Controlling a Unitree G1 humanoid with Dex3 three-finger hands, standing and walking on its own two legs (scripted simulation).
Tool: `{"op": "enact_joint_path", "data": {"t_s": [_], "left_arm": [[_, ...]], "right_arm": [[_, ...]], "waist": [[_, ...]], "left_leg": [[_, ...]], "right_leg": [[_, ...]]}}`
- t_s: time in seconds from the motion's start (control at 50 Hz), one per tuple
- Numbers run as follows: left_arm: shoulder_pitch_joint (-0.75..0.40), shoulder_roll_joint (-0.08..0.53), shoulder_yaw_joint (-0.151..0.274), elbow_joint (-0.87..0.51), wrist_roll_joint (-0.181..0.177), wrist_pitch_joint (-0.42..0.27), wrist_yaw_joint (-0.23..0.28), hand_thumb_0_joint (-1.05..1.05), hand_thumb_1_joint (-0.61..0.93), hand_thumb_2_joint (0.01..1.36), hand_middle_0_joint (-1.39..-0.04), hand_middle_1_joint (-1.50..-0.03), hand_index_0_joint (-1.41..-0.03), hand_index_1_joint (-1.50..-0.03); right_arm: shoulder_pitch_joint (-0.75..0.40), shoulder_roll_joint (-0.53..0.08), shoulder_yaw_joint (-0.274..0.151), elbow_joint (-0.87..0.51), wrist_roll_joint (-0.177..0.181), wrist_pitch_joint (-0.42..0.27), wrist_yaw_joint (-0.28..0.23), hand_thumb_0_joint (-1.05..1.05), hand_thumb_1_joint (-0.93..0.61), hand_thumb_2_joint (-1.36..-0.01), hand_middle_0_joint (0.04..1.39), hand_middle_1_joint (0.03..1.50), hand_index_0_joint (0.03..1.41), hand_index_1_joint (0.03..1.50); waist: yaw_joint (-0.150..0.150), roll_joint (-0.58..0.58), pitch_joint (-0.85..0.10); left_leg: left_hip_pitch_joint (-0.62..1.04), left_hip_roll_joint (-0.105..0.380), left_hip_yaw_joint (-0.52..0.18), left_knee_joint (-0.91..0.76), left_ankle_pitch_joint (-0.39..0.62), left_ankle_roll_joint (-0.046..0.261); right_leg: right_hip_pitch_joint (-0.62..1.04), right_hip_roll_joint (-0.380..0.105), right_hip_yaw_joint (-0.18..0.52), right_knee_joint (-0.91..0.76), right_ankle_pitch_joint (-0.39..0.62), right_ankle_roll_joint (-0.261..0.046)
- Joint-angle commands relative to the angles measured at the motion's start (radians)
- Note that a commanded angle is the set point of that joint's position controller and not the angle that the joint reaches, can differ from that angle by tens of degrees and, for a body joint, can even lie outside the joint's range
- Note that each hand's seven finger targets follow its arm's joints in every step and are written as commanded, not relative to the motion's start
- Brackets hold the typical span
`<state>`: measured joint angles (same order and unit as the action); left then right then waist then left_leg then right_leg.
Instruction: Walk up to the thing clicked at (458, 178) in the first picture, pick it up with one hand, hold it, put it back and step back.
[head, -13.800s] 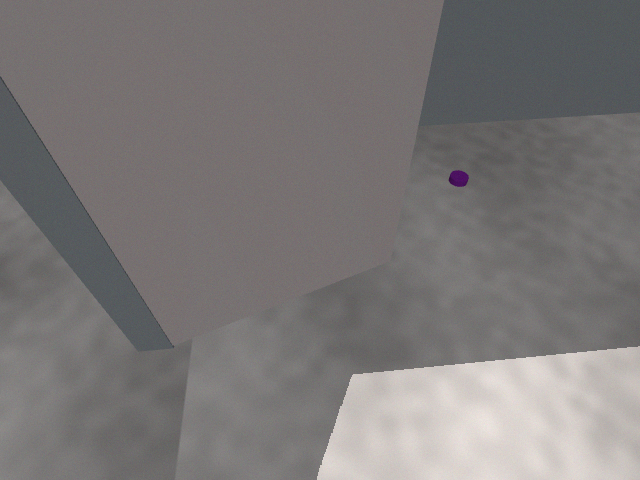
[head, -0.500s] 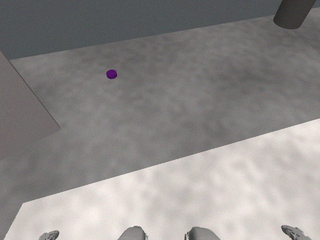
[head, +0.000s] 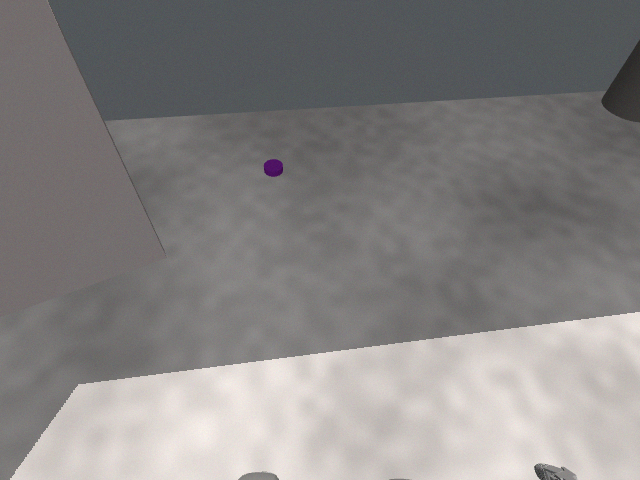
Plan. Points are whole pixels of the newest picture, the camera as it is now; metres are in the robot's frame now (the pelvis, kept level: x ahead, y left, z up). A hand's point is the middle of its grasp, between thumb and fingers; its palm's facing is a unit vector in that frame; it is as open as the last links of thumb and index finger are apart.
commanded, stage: walk up
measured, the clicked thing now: (273, 167) +1.48 +0.22 -0.73
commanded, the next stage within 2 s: stand in 0.50 s
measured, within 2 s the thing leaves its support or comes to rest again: neither
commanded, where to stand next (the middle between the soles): +0.06 +0.00 m, yaw -1 degrees
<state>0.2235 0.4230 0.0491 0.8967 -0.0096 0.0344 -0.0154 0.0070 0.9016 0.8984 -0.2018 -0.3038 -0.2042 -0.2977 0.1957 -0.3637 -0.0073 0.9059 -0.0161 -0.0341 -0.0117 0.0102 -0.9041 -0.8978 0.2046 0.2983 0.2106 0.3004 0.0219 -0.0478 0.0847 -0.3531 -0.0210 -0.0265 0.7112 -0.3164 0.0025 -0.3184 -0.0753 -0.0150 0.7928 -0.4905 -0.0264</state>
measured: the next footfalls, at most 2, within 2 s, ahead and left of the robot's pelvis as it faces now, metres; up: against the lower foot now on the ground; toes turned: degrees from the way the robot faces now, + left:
none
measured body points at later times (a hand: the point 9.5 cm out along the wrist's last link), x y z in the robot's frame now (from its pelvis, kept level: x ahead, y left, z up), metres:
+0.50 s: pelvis +0.01 -0.01 +0.02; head +0.01 +0.00 +0.47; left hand +0.09 +0.30 -0.10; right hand +0.11 -0.31 -0.10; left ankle +0.04 +0.13 -0.71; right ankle +0.00 -0.14 -0.71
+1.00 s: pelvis +0.00 -0.01 +0.03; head +0.00 +0.00 +0.48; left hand +0.07 +0.30 -0.10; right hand +0.08 -0.31 -0.10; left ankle +0.04 +0.13 -0.71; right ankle +0.00 -0.14 -0.71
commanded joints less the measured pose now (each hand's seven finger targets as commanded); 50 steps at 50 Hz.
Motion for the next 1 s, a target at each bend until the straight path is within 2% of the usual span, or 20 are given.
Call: {"op": "enact_joint_path", "data": {"t_s": [0.0, 0.02, 0.04, 0.06, 0.08, 0.1, 0.12, 0.14, 0.18, 0.22, 0.34, 0.46, 0.48, 0.52, 0.58, 0.7, 0.76, 0.82, 0.94, 0.98], "left_arm": [[0.05, 0.175, 0.046, -0.008, 0.019, -0.052, 0.019, 0.0, 0.9, 0.9, -0.2, -0.3, -0.2, -0.3], [0.032, 0.205, 0.046, -0.01, 0.029, -0.06, 0.023, 0.0, 0.9, 0.9, -0.2, -0.3, -0.2, -0.3], [-0.035, 0.245, 0.046, -0.019, 0.033, -0.063, 0.021, 0.0, 0.9, 0.9, -0.2, -0.3, -0.2, -0.3], [-0.108, 0.256, 0.041, -0.023, 0.033, -0.058, 0.014, 0.0, 0.9, 0.9, -0.2, -0.3, -0.2, -0.3], [-0.148, 0.224, 0.031, -0.029, 0.031, -0.054, 0.011, 0.0, 0.9, 0.9, -0.2, -0.3, -0.2, -0.3], [-0.136, 0.191, 0.02, -0.022, 0.025, -0.054, 0.009, 0.0, 0.9, 0.9, -0.2, -0.3, -0.2, -0.3], [-0.116, 0.176, 0.017, -0.004, 0.017, -0.056, 0.007, 0.0, 0.9, 0.9, -0.2, -0.3, -0.2, -0.3], [-0.09, 0.171, 0.015, 0.017, 0.02, -0.062, 0.008, 0.0, 0.9, 0.9, -0.2, -0.3, -0.2, -0.3], [-0.084, 0.178, 0.018, 0.044, 0.02, -0.071, 0.006, 0.0, 0.9, 0.9, -0.2, -0.3, -0.2, -0.3], [-0.11, 0.185, 0.017, 0.046, 0.019, -0.075, 0.008, 0.0, 0.9, 0.9, -0.2, -0.3, -0.2, -0.3], [-0.12, 0.165, 0.011, 0.091, 0.007, -0.071, 0.015, 0.0, 0.9, 0.9, -0.2, -0.3, -0.2, -0.3], [-0.161, 0.16, 0.008, 0.123, 0.008, -0.063, 0.014, 0.0, 0.9, 0.9, -0.2, -0.3, -0.2, -0.3], [-0.147, 0.147, -0.002, 0.144, 0.009, -0.062, 0.015, 0.0, 0.9, 0.9, -0.2, -0.3, -0.2, -0.3], [-0.155, 0.15, -0.004, 0.152, 0.008, -0.065, 0.016, 0.0, 0.9, 0.9, -0.2, -0.3, -0.2, -0.3], [-0.181, 0.156, -0.002, 0.16, 0.009, -0.065, 0.018, 0.0, 0.9, 0.9, -0.2, -0.3, -0.2, -0.3], [-0.192, 0.155, -0.005, 0.175, 0.01, -0.07, 0.019, 0.0, 0.9, 0.9, -0.2, -0.3, -0.2, -0.3], [-0.196, 0.158, -0.005, 0.185, 0.014, -0.067, 0.018, 0.0, 0.9, 0.9, -0.2, -0.3, -0.2, -0.3], [-0.182, 0.155, -0.005, 0.193, 0.016, -0.063, 0.015, 0.0, 0.9, 0.9, -0.2, -0.3, -0.2, -0.3], [-0.177, 0.156, -0.005, 0.193, 0.02, -0.065, 0.014, 0.0, 0.9, 0.9, -0.2, -0.3, -0.2, -0.3], [-0.167, 0.157, -0.005, 0.195, 0.02, -0.062, 0.013, 0.0, 0.9, 0.9, -0.2, -0.3, -0.2, -0.3]], "right_arm": [[-0.097, -0.237, -0.057, -0.073, 0.017, -0.007, -0.011, 0.0, -0.9, -0.9, 0.2, 0.3, 0.2, 0.3], [-0.09, -0.21, -0.05, -0.071, 0.023, -0.006, -0.009, 0.0, -0.9, -0.9, 0.2, 0.3, 0.2, 0.3], [-0.072, -0.207, -0.053, -0.049, 0.02, -0.001, -0.008, 0.0, -0.9, -0.9, 0.2, 0.3, 0.2, 0.3], [-0.037, -0.212, -0.062, -0.012, 0.018, 0.004, -0.007, 0.0, -0.9, -0.9, 0.2, 0.3, 0.2, 0.3], [-0.018, -0.225, -0.069, 0.01, 0.01, 0.006, -0.004, 0.0, -0.9, -0.9, 0.2, 0.3, 0.2, 0.3], [-0.044, -0.238, -0.069, 0.011, 0.007, 0.0, -0.001, 0.0, -0.9, -0.9, 0.2, 0.3, 0.2, 0.3], [-0.093, -0.245, -0.064, 0.009, 0.009, -0.006, 0.004, 0.0, -0.9, -0.9, 0.2, 0.3, 0.2, 0.3], [-0.12, -0.233, -0.058, 0.008, 0.008, -0.008, 0.008, 0.0, -0.9, -0.9, 0.2, 0.3, 0.2, 0.3], [-0.12, -0.214, -0.047, 0.021, 0.008, -0.01, 0.01, 0.0, -0.9, -0.9, 0.2, 0.3, 0.2, 0.3], [-0.106, -0.214, -0.04, 0.044, 0.011, -0.012, 0.009, 0.0, -0.9, -0.9, 0.2, 0.3, 0.2, 0.3], [-0.126, -0.218, -0.036, 0.093, 0.016, -0.015, 0.003, 0.0, -0.9, -0.9, 0.2, 0.3, 0.2, 0.3], [-0.145, -0.214, -0.034, 0.127, 0.017, -0.009, 0.0, 0.0, -0.9, -0.9, 0.2, 0.3, 0.2, 0.3], [-0.159, -0.196, -0.031, 0.131, 0.012, -0.007, 0.002, 0.0, -0.9, -0.9, 0.2, 0.3, 0.2, 0.3], [-0.154, -0.204, -0.032, 0.141, 0.013, -0.007, 0.003, 0.0, -0.9, -0.9, 0.2, 0.3, 0.2, 0.3], [-0.17, -0.205, -0.034, 0.151, 0.013, -0.001, 0.004, 0.0, -0.9, -0.9, 0.2, 0.3, 0.2, 0.3], [-0.182, -0.206, -0.037, 0.166, 0.013, 0.0, 0.006, 0.0, -0.9, -0.9, 0.2, 0.3, 0.2, 0.3], [-0.176, -0.201, -0.036, 0.175, 0.013, 0.004, 0.007, 0.0, -0.9, -0.9, 0.2, 0.3, 0.2, 0.3], [-0.19, -0.205, -0.037, 0.179, 0.011, 0.006, 0.011, 0.0, -0.9, -0.9, 0.2, 0.3, 0.2, 0.3], [-0.176, -0.2, -0.038, 0.184, 0.008, 0.004, 0.012, 0.0, -0.9, -0.9, 0.2, 0.3, 0.2, 0.3], [-0.181, -0.198, -0.038, 0.185, 0.008, 0.005, 0.011, 0.0, -0.9, -0.9, 0.2, 0.3, 0.2, 0.3]], "waist": [[0.033, 0.142, -0.111], [0.02, 0.074, -0.117], [-0.015, 0.023, -0.086], [-0.047, -0.022, -0.051], [-0.07, 0.001, -0.024], [-0.061, 0.063, -0.019], [-0.031, 0.089, -0.019], [-0.01, 0.072, -0.039], [-0.006, 0.021, -0.061], [-0.022, 0.02, -0.077], [-0.005, 0.069, -0.138], [-0.006, 0.053, -0.122], [-0.003, 0.047, -0.111], [-0.007, 0.061, -0.119], [-0.009, 0.057, -0.099], [-0.012, 0.066, -0.138], [-0.021, 0.061, -0.102], [-0.011, 0.08, -0.069], [-0.016, 0.074, -0.091], [-0.015, 0.07, -0.068]], "left_leg": [[-0.05, 0.138, -0.175, -0.151, 0.13, 0.087], [-0.049, 0.096, -0.132, -0.096, 0.105, 0.055], [-0.01, 0.034, -0.09, -0.099, -0.031, 0.035], [0.114, 0.011, -0.06, -0.08, -0.136, 0.026], [0.166, 0.028, -0.092, -0.113, -0.138, 0.028], [0.144, 0.078, -0.165, -0.231, -0.134, 0.042], [0.088, 0.106, -0.215, -0.267, -0.133, 0.063], [0.05, 0.127, -0.231, -0.275, -0.096, 0.075], [0.028, 0.098, -0.18, -0.265, -0.057, 0.058], [0.071, 0.075, -0.139, -0.248, 0.061, 0.039], [0.141, 0.111, -0.146, -0.265, 0.311, 0.043], [0.126, 0.113, -0.146, -0.31, 0.313, 0.036], [0.177, 0.118, -0.135, -0.322, 0.356, 0.025], [0.206, 0.128, -0.135, -0.327, 0.393, 0.02], [0.163, 0.126, -0.131, -0.364, 0.32, 0.015], [0.203, 0.135, -0.115, -0.378, 0.375, 0.011], [0.18, 0.129, -0.115, -0.415, 0.258, 0.007], [0.15, 0.126, -0.127, -0.45, 0.135, 0.005], [0.163, 0.128, -0.125, -0.456, 0.144, 0.006], [0.176, 0.125, -0.126, -0.458, 0.102, 0.002]], "right_leg": [[0.176, -0.012, 0.043, -0.298, 0.221, -0.017], [0.16, -0.085, 0.146, -0.357, 0.242, -0.045], [0.047, -0.154, 0.233, -0.402, 0.137, -0.085], [-0.103, -0.197, 0.26, -0.425, 0.017, -0.109], [-0.165, -0.17, 0.218, -0.428, -0.076, -0.082], [-0.141, -0.108, 0.139, -0.389, -0.068, -0.046], [-0.073, -0.048, 0.074, -0.352, 0.004, -0.021], [0.003, -0.035, 0.052, -0.344, 0.06, -0.02], [0.077, -0.055, 0.082, -0.393, 0.09, -0.027], [0.089, -0.088, 0.104, -0.411, 0.172, -0.032], [0.17, -0.068, 0.034, -0.406, 0.32, -0.013], [0.216, -0.073, 0.021, -0.443, 0.326, -0.005], [0.193, -0.066, 0.048, -0.454, 0.341, 0.003], [0.196, -0.061, 0.04, -0.461, 0.361, 0.009], [0.227, -0.063, 0.045, -0.481, 0.325, 0.016], [0.263, -0.069, 0.047, -0.494, 0.405, 0.018], [0.235, -0.062, 0.049, -0.516, 0.311, 0.02], [0.219, -0.058, 0.047, -0.522, 0.255, 0.018], [0.221, -0.06, 0.049, -0.516, 0.268, 0.017], [0.172, -0.055, 0.053, -0.525, 0.215, 0.016]]}}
